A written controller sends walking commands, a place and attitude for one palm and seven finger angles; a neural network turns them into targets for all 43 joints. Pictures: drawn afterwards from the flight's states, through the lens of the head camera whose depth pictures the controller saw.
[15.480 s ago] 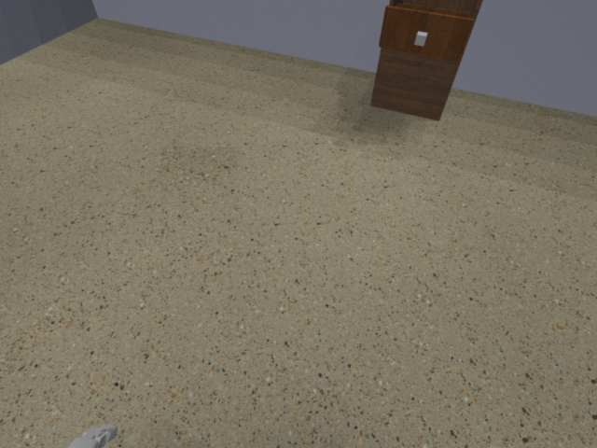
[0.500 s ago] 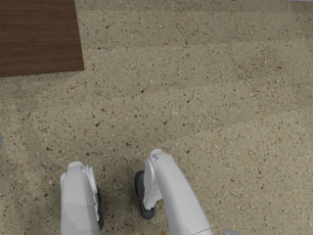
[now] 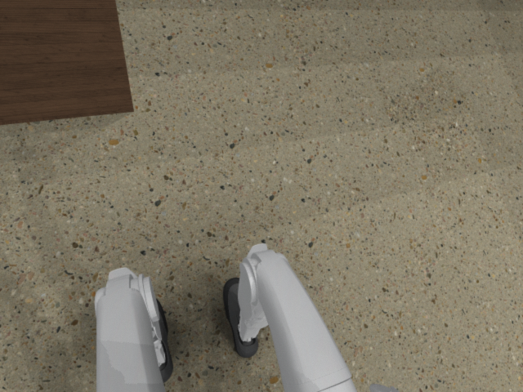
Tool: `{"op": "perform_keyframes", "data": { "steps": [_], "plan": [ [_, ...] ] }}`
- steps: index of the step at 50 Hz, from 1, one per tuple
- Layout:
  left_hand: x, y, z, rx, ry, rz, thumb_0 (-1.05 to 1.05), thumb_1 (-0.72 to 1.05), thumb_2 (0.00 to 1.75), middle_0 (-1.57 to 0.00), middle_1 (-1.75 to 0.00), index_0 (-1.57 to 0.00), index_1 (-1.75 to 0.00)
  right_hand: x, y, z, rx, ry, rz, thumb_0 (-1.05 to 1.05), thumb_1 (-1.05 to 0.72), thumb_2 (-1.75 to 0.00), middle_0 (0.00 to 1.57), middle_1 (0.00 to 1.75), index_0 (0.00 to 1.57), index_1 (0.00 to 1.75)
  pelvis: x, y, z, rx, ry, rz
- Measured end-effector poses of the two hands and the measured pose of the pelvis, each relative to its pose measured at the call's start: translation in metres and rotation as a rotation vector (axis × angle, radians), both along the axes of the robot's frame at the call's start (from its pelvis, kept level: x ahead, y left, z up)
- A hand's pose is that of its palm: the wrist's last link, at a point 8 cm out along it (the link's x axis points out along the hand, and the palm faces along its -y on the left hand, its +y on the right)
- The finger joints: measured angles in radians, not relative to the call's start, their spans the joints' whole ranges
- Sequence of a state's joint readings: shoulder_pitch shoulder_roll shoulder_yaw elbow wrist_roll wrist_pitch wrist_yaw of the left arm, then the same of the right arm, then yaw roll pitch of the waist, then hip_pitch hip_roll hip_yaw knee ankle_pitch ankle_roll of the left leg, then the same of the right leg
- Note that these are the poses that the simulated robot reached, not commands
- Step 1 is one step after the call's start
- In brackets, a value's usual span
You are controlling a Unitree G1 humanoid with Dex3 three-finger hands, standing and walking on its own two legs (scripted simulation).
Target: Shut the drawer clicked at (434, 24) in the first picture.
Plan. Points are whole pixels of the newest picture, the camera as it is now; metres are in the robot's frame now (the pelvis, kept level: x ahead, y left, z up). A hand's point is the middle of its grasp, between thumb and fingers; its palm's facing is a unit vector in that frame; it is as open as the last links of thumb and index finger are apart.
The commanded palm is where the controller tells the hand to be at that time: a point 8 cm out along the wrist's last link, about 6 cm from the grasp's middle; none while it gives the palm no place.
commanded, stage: pull the fist back off the drawer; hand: left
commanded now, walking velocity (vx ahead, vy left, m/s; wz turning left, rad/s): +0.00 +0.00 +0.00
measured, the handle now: out of the picture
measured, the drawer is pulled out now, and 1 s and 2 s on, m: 0.00 0.00 0.00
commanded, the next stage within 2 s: draw the hand back to the body in 0.32 s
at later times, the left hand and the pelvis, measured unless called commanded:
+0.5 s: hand out of the picture +0.58 +0.28 +0.06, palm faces +0.14 -0.99 -0.05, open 3.3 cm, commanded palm +0.55 +0.28 +0.09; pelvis +0.05 +0.00 +0.04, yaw +2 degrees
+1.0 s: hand out of the picture +0.42 +0.26 +0.22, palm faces +0.17 -0.97 -0.15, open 3.3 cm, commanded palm +0.37 +0.31 +0.24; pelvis +0.10 +0.01 +0.18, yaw +7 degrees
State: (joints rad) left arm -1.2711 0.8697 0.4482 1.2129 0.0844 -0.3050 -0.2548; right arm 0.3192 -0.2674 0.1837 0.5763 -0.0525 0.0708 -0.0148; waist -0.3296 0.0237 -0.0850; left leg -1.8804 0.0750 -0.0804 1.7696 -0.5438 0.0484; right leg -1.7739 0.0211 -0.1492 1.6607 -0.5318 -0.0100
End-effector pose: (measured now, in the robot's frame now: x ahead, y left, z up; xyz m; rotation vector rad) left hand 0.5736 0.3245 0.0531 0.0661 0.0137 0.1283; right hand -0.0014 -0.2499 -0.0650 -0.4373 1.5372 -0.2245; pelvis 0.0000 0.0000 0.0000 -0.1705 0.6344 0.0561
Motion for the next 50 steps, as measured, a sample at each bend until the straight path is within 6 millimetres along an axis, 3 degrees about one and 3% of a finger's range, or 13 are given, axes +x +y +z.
{"op": "perform_keyframes", "data": {
  "steps": [11,18,26,32,37,43,47,50],
  "plan": [
    [-0.011,0.008,0.004,-0.006,0.012,0.027,0.02,0.90,0.90,-1.41,-1.60,-1.45,-1.60,0.024,0.002,0.007,0.049,0.002,-0.013,0.00,-0.90,-0.89,0.20,0.30,0.21,0.30,0.018,0.002,0.018,0.013,0.005,-0.007],
    [-0.018,0.008,0.002,-0.026,0.033,0.028,0.02,0.90,0.90,-1.40,-1.60,-1.41,-1.60,0.063,-0.004,0.011,0.056,-0.030,0.037,0.00,-0.90,-0.89,0.20,0.30,0.21,0.30,0.034,0.002,0.029,0.021,0.008,0.006],
    [-0.021,0.000,0.015,-0.006,-0.018,0.007,0.02,0.90,0.90,-1.40,-1.60,-1.40,-1.60,0.107,-0.011,0.016,0.057,-0.100,0.050,0.00,-0.91,-0.89,0.20,0.30,0.21,0.30,0.048,0.002,0.039,0.026,0.004,0.010],
    [-0.071,-0.006,0.046,0.012,0.037,-0.015,0.02,0.90,0.90,-1.39,-1.60,-1.40,-1.60,0.145,0.007,0.041,0.153,-0.190,0.033,0.00,-0.91,-0.89,0.20,0.30,0.20,0.30,0.060,0.003,0.081,0.055,-0.048,0.014],
    [-0.119,0.000,0.092,-0.007,0.049,0.043,0.02,0.90,0.90,-1.40,-1.60,-1.40,-1.60,0.185,0.020,0.076,0.204,-0.307,0.091,0.00,-0.91,-0.89,0.20,0.30,0.20,0.30,0.073,0.002,0.121,0.078,-0.111,0.039],
    [-0.149,0.002,0.138,-0.020,0.023,0.053,0.02,0.90,0.90,-1.40,-1.60,-1.40,-1.60,0.232,0.022,0.118,0.200,-0.458,0.165,0.00,-0.91,-0.89,0.20,0.30,0.21,0.30,0.085,0.002,0.151,0.096,-0.203,0.074],
    [-0.168,-0.007,0.159,-0.026,0.021,0.015,0.02,0.91,0.90,-1.40,-1.60,-1.40,-1.60,0.255,0.021,0.147,0.192,-0.553,0.177,0.00,-0.91,-0.89,0.20,0.30,0.20,0.30,0.090,0.004,0.168,0.110,-0.267,0.080],
    [-0.187,-0.015,0.172,0.072,0.110,0.056,0.02,0.90,0.90,-1.40,-1.60,-1.40,-1.60,0.267,0.023,0.168,0.190,-0.597,0.160,0.00,-0.91,-0.89,0.20,0.30,0.20,0.30,0.095,0.006,0.184,0.131,-0.321,0.072]
  ]
}}
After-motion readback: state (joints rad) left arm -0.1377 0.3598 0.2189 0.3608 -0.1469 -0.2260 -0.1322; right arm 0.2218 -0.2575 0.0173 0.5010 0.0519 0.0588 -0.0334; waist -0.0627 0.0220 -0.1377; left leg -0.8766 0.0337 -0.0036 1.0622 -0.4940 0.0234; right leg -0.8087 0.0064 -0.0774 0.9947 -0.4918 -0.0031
